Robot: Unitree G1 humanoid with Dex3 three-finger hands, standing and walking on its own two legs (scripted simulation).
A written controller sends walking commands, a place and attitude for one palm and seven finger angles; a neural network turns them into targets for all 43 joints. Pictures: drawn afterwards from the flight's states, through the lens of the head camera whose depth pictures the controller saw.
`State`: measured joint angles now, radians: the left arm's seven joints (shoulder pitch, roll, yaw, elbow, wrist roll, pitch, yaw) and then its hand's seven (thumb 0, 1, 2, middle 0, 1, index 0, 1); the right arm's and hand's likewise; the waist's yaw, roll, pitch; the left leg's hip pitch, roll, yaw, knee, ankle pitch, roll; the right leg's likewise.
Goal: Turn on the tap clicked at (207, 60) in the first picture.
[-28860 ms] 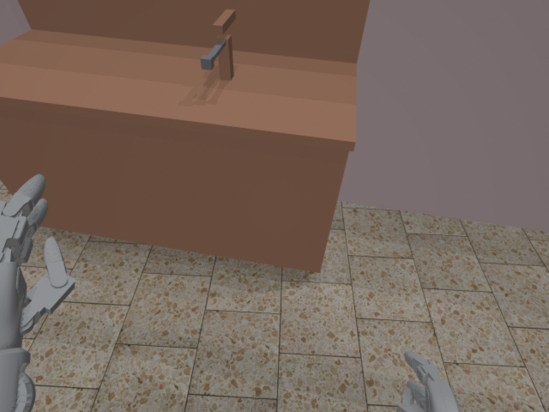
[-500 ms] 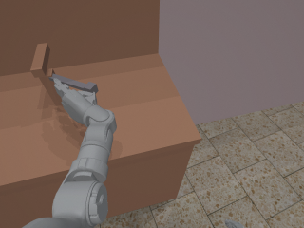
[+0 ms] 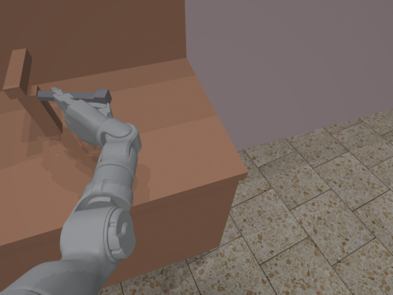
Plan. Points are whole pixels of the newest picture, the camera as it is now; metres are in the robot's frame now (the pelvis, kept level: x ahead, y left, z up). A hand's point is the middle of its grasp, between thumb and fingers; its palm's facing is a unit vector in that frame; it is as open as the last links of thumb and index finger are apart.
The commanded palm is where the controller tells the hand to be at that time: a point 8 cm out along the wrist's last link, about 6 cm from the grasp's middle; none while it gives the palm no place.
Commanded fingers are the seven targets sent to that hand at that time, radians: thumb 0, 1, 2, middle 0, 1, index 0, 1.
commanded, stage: lift the hand up off the lever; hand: left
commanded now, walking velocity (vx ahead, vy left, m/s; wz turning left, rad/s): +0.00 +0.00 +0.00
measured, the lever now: (102, 98) +0.50 +0.18 +0.13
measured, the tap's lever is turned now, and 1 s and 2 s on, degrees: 69 72 72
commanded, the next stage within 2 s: none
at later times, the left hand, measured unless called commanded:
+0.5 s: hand (101, 102) +0.48 +0.18 +0.13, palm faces +0.80 -0.59 -0.09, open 7.8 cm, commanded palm +0.42 +0.19 +0.14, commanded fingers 0.00 0.90 0.90 -0.15 -0.15 -0.15 -0.15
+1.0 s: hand (99, 99) +0.46 +0.17 +0.16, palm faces +0.78 -0.61 -0.10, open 7.8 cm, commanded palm +0.41 +0.19 +0.15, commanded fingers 0.00 0.90 0.90 -0.15 -0.15 -0.15 -0.15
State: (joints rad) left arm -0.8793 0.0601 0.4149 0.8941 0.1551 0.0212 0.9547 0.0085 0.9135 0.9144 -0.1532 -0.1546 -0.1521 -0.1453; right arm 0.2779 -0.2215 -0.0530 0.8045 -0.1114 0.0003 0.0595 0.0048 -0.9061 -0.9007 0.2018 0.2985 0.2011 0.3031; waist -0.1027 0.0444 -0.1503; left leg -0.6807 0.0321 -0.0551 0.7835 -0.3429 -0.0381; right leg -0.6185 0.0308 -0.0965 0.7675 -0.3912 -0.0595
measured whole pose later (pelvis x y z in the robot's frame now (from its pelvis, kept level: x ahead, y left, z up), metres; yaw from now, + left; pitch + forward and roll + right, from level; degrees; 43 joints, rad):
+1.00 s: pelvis +0.01 +0.01 +0.01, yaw +0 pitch +9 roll -1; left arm -0.81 0.00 0.34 0.72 0.11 0.15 0.92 0.01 0.90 0.90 -0.15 -0.15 -0.15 -0.15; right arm 0.21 -0.20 -0.04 0.80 -0.09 0.01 0.06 0.00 -0.91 -0.90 0.20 0.30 0.20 0.30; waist -0.06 0.04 -0.14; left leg -0.53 0.02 -0.05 0.69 -0.32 -0.03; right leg -0.46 0.02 -0.09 0.66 -0.36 -0.05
